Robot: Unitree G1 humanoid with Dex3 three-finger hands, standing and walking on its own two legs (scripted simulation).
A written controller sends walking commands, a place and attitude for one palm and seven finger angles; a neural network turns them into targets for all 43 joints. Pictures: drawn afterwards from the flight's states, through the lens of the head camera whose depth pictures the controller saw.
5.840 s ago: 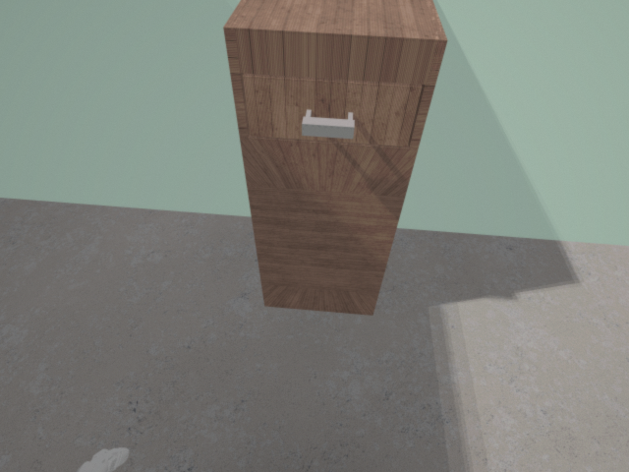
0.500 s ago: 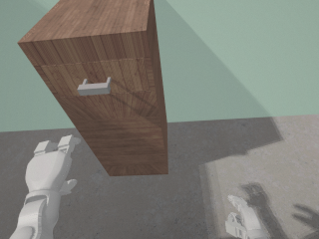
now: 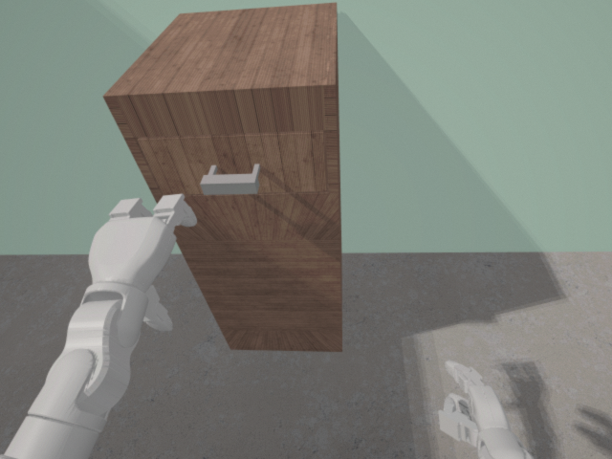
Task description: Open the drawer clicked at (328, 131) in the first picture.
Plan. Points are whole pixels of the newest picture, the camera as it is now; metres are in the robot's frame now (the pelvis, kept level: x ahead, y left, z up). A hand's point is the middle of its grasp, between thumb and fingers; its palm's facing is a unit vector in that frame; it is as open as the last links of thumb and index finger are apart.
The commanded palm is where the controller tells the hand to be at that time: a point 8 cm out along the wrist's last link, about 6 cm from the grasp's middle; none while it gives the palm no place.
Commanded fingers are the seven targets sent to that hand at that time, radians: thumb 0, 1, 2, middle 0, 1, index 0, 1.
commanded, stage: raise the hand with hooked fingers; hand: left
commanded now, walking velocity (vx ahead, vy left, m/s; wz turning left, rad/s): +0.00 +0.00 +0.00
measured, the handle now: (232, 176) +0.58 +0.23 +0.04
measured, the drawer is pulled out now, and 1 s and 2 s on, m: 0.00 0.00 0.00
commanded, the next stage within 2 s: move the hooked fingers above the handle in 0.60 s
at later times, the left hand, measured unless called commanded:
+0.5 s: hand (156, 249) +0.31 +0.23 +0.15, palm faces +0.07 -0.06 -1.00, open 13.8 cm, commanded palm +0.28 +0.24 +0.21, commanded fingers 0.00 -0.50 0.30 -0.30 -1.20 -0.30 -1.20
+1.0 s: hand (183, 235) +0.34 +0.21 +0.14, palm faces +0.06 -0.02 -1.00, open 13.8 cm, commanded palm +0.33 +0.22 +0.20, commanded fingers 0.00 -0.50 0.30 -0.30 -1.20 -0.30 -1.20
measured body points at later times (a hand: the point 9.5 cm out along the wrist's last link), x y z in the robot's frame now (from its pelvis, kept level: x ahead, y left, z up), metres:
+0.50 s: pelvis +0.00 -0.01 +0.01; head +0.01 -0.04 +0.45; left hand +0.30 +0.23 +0.20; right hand +0.19 -0.22 -0.11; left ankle -0.02 +0.10 -0.74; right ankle +0.01 -0.13 -0.74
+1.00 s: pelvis -0.02 -0.03 +0.00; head +0.00 -0.06 +0.45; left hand +0.33 +0.21 +0.19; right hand +0.19 -0.24 -0.11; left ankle -0.02 +0.10 -0.74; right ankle +0.01 -0.13 -0.74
